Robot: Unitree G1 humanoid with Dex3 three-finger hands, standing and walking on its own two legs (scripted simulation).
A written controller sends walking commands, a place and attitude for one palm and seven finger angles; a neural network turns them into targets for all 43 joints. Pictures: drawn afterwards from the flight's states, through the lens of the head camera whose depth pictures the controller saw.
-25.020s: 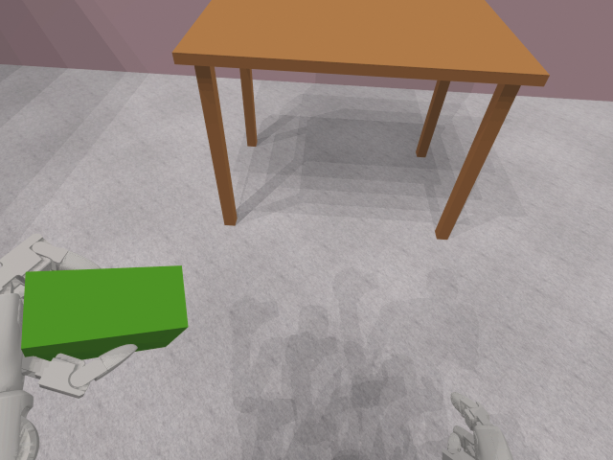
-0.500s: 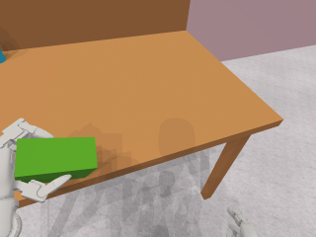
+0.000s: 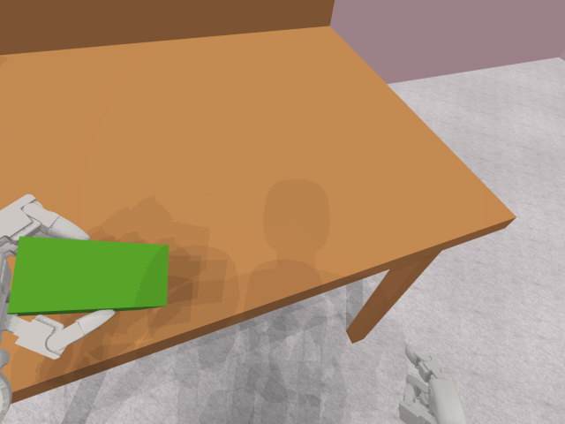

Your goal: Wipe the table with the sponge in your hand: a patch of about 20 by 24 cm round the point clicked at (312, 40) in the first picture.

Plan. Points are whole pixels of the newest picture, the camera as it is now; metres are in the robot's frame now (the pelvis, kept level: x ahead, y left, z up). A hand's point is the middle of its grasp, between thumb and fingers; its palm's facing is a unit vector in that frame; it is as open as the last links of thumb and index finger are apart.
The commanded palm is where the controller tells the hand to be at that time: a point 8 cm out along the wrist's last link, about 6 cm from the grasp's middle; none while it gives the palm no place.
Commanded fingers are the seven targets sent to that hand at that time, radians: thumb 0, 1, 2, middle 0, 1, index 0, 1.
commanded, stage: shuffle to correct the standing spot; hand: left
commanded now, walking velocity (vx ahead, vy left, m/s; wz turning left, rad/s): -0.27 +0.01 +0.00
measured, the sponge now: (113, 280) +0.24 +0.21 +0.12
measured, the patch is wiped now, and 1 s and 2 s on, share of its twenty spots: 0.00 0.00 0.00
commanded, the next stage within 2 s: come to a stop and stand still in 0.36 s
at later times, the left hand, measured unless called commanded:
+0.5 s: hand (51, 336) +0.16 +0.22 +0.17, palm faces +0.35 -0.81 -0.46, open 10.1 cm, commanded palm +0.11 +0.26 +0.18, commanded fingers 0.00 0.10 1.30 -1.20 -1.60 -1.20 -1.60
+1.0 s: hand out of the picture +0.10 +0.26 +0.17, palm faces +0.46 -0.81 -0.36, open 10.1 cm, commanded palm +0.05 +0.28 +0.18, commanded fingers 0.00 0.10 1.30 -1.20 -1.60 -1.20 -1.60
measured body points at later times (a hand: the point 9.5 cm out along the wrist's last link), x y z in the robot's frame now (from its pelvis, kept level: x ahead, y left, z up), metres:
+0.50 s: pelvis -0.05 -0.02 -0.01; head +0.01 -0.01 +0.43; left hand +0.14 +0.26 +0.20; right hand +0.15 -0.23 -0.09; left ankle +0.00 +0.07 -0.73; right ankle -0.02 -0.12 -0.74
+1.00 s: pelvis -0.10 +0.00 -0.01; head -0.12 +0.01 +0.44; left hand +0.07 +0.30 +0.19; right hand +0.04 -0.22 -0.09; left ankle -0.12 +0.12 -0.74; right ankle -0.02 -0.12 -0.73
